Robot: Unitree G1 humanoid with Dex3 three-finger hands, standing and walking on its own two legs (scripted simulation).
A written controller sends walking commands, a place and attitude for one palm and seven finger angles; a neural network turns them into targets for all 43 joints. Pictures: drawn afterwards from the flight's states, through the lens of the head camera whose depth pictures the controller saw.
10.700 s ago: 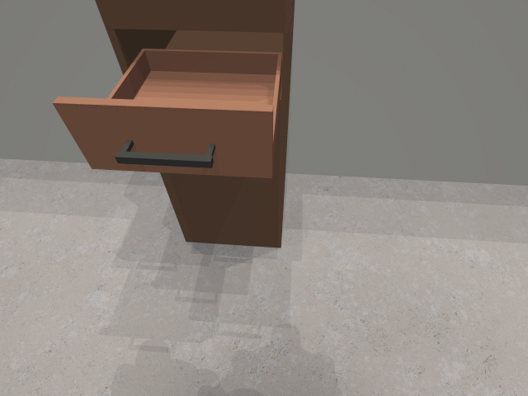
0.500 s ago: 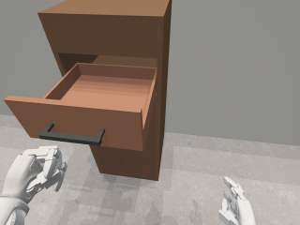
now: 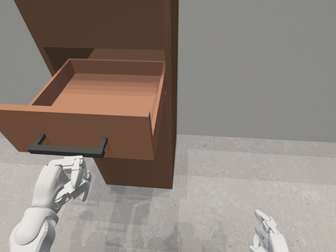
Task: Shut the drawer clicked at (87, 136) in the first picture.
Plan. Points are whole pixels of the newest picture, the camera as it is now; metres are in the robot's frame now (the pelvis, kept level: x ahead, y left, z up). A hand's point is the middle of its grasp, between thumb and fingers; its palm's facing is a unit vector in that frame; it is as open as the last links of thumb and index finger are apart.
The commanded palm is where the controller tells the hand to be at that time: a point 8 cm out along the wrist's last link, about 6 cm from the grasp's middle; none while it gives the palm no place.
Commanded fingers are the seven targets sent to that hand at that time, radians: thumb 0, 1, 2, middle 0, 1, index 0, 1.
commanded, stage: bring the fist close to the handle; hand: left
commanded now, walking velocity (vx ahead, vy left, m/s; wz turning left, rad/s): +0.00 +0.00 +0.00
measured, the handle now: (69, 145) +0.33 +0.27 +0.10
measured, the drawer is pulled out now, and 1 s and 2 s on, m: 0.30 0.30 0.17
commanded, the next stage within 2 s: push the drawer shut in 0.44 s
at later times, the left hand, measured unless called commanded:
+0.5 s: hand (78, 191) +0.22 +0.20 +0.09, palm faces +0.05 -1.00 -0.07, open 3.3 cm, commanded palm +0.19 +0.26 +0.10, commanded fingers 0.00 0.90 0.90 -1.40 -1.60 -1.40 -1.60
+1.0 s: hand (82, 172) +0.26 +0.21 +0.09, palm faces +0.02 -1.00 -0.04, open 2.8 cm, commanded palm +0.25 +0.26 +0.10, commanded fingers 0.00 0.90 0.90 -1.40 -1.60 -1.40 -1.60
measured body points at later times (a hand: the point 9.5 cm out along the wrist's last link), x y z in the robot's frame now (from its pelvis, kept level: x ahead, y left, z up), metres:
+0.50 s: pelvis +0.01 -0.01 -0.01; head +0.00 -0.03 +0.44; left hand +0.21 +0.26 +0.10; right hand +0.19 -0.25 -0.08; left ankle +0.03 +0.12 -0.72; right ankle -0.01 -0.10 -0.72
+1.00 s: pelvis +0.00 -0.01 +0.00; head +0.01 -0.02 +0.45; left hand +0.25 +0.26 +0.10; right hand +0.16 -0.25 -0.09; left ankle +0.03 +0.12 -0.72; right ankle -0.01 -0.10 -0.72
